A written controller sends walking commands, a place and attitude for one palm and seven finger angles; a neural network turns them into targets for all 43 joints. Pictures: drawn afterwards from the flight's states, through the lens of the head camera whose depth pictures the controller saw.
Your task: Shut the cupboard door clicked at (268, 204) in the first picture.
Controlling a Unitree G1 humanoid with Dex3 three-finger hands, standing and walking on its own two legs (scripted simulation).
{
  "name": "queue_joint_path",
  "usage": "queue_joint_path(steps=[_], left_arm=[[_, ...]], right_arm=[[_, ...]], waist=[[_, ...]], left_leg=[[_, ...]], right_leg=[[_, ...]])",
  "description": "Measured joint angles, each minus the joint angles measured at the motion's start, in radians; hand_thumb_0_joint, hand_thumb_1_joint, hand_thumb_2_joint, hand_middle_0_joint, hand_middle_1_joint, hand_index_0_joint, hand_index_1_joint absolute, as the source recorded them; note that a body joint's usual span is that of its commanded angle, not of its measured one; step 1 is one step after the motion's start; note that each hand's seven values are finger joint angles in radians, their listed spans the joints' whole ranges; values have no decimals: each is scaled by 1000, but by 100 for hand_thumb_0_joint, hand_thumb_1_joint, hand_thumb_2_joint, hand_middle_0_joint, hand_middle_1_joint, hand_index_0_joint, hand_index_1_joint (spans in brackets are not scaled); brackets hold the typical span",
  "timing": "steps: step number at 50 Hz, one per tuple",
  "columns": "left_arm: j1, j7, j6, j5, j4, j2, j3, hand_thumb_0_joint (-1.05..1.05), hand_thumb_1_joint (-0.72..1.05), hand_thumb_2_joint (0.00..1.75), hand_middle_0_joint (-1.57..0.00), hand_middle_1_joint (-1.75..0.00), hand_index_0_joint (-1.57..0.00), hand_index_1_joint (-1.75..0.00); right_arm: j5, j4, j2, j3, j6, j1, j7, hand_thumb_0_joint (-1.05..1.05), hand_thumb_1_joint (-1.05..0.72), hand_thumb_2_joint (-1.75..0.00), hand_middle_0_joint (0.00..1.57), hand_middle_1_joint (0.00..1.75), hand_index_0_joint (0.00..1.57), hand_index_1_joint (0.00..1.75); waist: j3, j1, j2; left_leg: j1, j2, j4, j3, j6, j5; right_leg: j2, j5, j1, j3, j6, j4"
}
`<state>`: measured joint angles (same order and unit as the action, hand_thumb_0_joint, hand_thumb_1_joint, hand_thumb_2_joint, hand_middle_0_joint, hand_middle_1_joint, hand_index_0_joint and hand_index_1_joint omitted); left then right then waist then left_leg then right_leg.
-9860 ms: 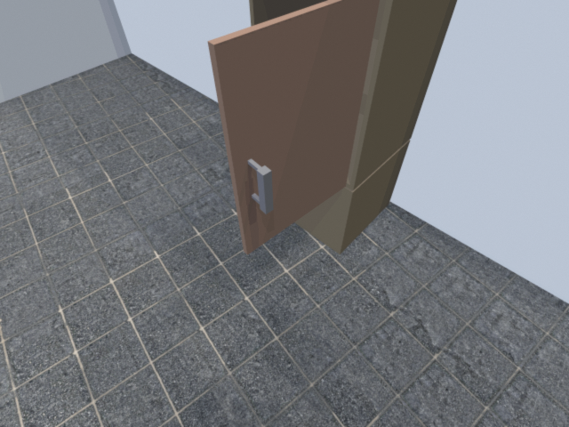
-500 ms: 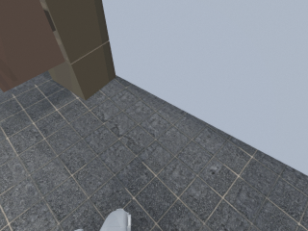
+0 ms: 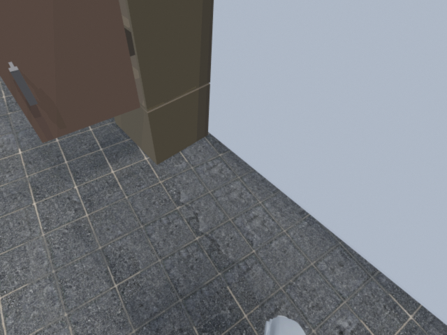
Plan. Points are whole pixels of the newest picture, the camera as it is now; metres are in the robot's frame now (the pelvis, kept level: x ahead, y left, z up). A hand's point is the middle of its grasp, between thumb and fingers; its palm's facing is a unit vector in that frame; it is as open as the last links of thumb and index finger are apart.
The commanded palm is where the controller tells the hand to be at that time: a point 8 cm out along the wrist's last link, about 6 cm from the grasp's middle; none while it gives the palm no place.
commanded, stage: walk to a spot facing it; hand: left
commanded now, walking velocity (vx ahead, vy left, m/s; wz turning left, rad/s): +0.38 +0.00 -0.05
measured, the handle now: (22, 83) +0.77 +0.72 -0.08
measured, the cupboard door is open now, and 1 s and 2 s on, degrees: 84 84 84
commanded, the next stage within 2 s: turn to face it in 0.60 s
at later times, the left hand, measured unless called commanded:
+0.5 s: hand (191, 249) +0.32 +0.10 -0.16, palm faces +0.03 -0.98 -0.18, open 7.2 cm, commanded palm none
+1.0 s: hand (154, 235) +0.36 +0.20 -0.20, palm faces +0.34 -0.93 -0.17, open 7.4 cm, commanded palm none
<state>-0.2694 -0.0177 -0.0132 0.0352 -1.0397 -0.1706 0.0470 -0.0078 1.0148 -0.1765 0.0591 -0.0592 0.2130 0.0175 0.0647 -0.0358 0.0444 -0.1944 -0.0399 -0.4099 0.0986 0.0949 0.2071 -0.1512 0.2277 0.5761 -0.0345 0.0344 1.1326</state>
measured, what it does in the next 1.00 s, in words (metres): walks ahead, turning left: right foot, then left foot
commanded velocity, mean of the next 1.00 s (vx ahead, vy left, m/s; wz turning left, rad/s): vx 0.19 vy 0.00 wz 0.39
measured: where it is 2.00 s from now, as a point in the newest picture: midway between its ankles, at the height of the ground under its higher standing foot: (235, 289)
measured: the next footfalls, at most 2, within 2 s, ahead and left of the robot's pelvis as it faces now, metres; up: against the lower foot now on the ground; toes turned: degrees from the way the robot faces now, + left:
right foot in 0.32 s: +0.26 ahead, -0.16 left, +0.00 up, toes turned -8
left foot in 0.80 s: +0.47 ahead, +0.08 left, +0.00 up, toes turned +17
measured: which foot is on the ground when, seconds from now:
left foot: down 0.00-0.32, up 0.34-0.78, down 0.80-1.00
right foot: up 0.00-0.30, down 0.32-0.78, up 0.80-1.00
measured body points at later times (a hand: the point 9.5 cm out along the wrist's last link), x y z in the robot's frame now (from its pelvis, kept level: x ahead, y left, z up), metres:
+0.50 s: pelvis +0.22 -0.08 +0.00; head +0.25 -0.07 +0.44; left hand +0.32 +0.15 -0.15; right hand +0.17 -0.29 -0.16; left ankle +0.19 +0.06 -0.66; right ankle +0.22 -0.16 -0.74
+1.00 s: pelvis +0.37 +0.00 -0.01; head +0.40 +0.05 +0.43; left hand +0.34 +0.25 -0.18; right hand +0.55 -0.21 -0.13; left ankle +0.43 +0.06 -0.74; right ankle +0.40 -0.19 -0.64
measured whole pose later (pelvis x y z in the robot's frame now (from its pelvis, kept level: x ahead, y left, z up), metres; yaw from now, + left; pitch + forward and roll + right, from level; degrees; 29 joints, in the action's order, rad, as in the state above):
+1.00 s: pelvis +0.37 +0.00 -0.01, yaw +17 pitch +0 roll -3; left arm -0.19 0.01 0.02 0.03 -0.97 -0.23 0.06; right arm -0.01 0.94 -0.21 0.03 0.01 0.10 0.00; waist 0.10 -0.04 0.03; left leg -0.39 -0.04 -0.54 0.03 0.11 0.15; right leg -0.10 0.35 0.54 -0.01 0.08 1.22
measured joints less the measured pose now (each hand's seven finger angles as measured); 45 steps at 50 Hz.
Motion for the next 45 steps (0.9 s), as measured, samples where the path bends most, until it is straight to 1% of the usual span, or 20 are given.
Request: queue_joint_path(steps=[3,7,12,15,17,19,20,22,24,25,27,30,33,38,39,40,41,42,43,45], left_arm=[[51,1,7,1,19,-18,12,1,93,89,-19,-30,-20,-30],[110,-6,13,-2,35,-45,15,1,93,89,-19,-30,-19,-30],[182,-11,12,-6,53,-60,5,1,92,90,-19,-30,-19,-30],[217,-13,-3,-8,71,-57,-2,1,92,90,-19,-30,-19,-30],[231,-11,-36,-5,85,-52,-2,1,92,90,-19,-30,-19,-30],[230,-3,-57,-11,91,-35,-6,1,91,89,-19,-30,-19,-30],[218,1,-60,-14,91,-26,-10,1,91,89,-19,-30,-19,-30],[181,9,-62,-18,79,-7,-15,1,91,89,-19,-30,-20,-30],[138,17,-64,-21,56,11,-15,0,92,89,-19,-30,-20,-30],[119,32,-73,-33,54,11,7,-1,94,89,-20,-30,-20,-30],[91,39,-80,-29,40,-9,14,-3,97,89,-20,-30,-20,-30],[44,37,-77,-20,11,-25,10,-3,97,89,-20,-30,-20,-30],[-2,33,-67,-15,-16,-26,2,-2,96,89,-20,-30,-20,-30],[-75,28,-42,-9,-50,-27,-7,0,93,89,-19,-30,-20,-30],[-91,27,-35,-10,-56,-27,-7,0,93,89,-20,-30,-20,-30],[-113,23,-25,-15,-56,-19,-8,0,92,89,-20,-30,-20,-30],[-114,19,-10,-20,-58,-20,-10,0,92,89,-20,-30,-20,-30],[-101,19,7,-23,-57,-29,-10,1,92,89,-20,-30,-20,-30],[-83,22,22,-24,-46,-39,-7,1,92,89,-20,-30,-20,-30],[-33,28,36,-20,-18,-54,3,1,92,89,-20,-30,-20,-30]], right_arm=[[-3,26,-9,-2,-1,64,-1,-2,-95,-90,20,30,21,30],[-7,57,-3,-12,-3,144,1,-1,-93,-90,20,30,20,30],[-18,92,16,-26,-3,223,-1,0,-92,-90,20,30,20,30],[-20,118,28,-33,3,264,-3,1,-91,-90,20,30,20,30],[-9,141,40,-34,12,280,-8,1,-91,-90,20,30,20,30],[1,154,44,-31,32,256,-12,1,-91,-90,20,30,20,30],[3,154,45,-27,38,240,-14,1,-91,-90,20,30,20,30],[-1,144,42,-19,50,198,-16,1,-91,-90,20,30,20,30],[-6,119,40,-12,56,150,-18,1,-91,-90,20,30,20,30],[-7,104,40,-9,56,131,-20,1,-91,-90,20,30,20,30],[-8,80,39,-4,57,91,-25,1,-91,-90,20,30,20,30],[-10,49,26,3,64,26,-32,1,-91,-90,19,30,20,30],[-9,22,0,7,72,-39,-41,1,-92,-90,19,30,20,30],[-12,-29,-33,0,72,-134,-49,1,-92,-90,19,29,20,30],[-14,-44,-41,-2,67,-144,-49,1,-92,-90,19,29,20,30],[-18,-63,-58,-5,58,-148,-50,1,-91,-90,19,29,20,30],[-19,-76,-64,-3,46,-155,-44,1,-91,-90,19,30,20,30],[-14,-82,-62,-3,40,-161,-36,1,-91,-90,19,30,20,30],[-10,-88,-59,-8,39,-162,-31,1,-91,-90,19,29,20,30],[-7,-92,-52,-16,42,-149,-20,0,-91,-90,19,30,20,30]], waist=[[-17,20,3],[-29,48,4],[-18,94,-8],[-8,114,-22],[4,113,-26],[30,115,-39],[34,113,-42],[32,108,-43],[25,106,-41],[19,103,-40],[9,92,-38],[-1,77,-34],[0,54,-32],[21,16,-1],[23,14,4],[14,10,-18],[11,18,-22],[19,17,-13],[28,12,-3],[35,4,6]], left_leg=[[68,-2,74,-3,-6,-1],[144,0,137,-1,-22,19],[213,14,141,6,-53,89],[231,35,72,6,-80,172],[171,57,-129,-4,-84,252],[36,69,-476,-49,-75,295],[-30,72,-604,-62,-72,277],[-149,88,-737,-71,-76,206],[-247,109,-752,-76,-84,137],[-289,118,-735,-81,-91,107],[-353,133,-681,-80,-104,53],[-403,145,-584,-55,-115,-2],[-405,140,-471,-23,-115,-20],[-322,91,-299,34,-85,15],[-283,75,-250,43,-75,-12],[-246,78,-206,30,-41,-81],[-259,70,-238,21,0,-61],[-268,57,-275,18,19,-24],[-264,46,-290,15,26,5],[-248,28,-264,-5,21,14]], right_leg=[[2,-71,40,0,6,-86],[16,-120,35,-15,3,-220],[54,-75,-43,-48,-26,-415],[89,-53,-135,-72,-50,-533],[105,-53,-192,-81,-75,-557],[115,16,-222,-102,-89,-514],[118,36,-249,-111,-91,-523],[125,39,-305,-122,-82,-576],[132,31,-359,-135,-84,-640],[136,28,-384,-145,-85,-671],[142,27,-433,-168,-85,-724],[142,43,-496,-198,-76,-769],[134,78,-548,-226,-57,-781],[80,186,-597,-263,-8,-691],[59,217,-583,-265,2,-620],[49,240,-539,-263,8,-499],[41,280,-467,-225,14,-328],[42,308,-393,-161,14,-164],[49,315,-325,-108,16,-34],[58,273,-206,-52,25,107]])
